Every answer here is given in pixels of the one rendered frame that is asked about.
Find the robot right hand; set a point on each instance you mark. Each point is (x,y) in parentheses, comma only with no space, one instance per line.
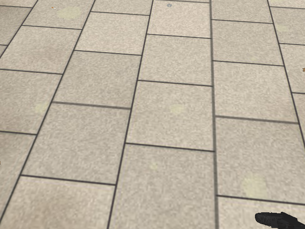
(278,220)

